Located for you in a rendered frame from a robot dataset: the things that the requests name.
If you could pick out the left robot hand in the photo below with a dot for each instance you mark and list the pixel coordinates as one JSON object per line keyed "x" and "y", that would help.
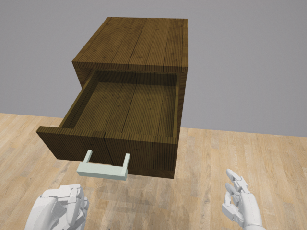
{"x": 64, "y": 205}

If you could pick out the right robot hand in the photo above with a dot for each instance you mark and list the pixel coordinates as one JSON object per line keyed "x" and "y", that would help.
{"x": 248, "y": 212}

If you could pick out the cabinet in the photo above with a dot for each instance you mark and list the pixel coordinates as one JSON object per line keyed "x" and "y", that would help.
{"x": 139, "y": 44}

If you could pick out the drawer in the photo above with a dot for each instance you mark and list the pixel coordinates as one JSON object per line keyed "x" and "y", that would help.
{"x": 119, "y": 112}

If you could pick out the handle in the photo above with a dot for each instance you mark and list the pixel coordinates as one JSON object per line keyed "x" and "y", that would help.
{"x": 103, "y": 171}

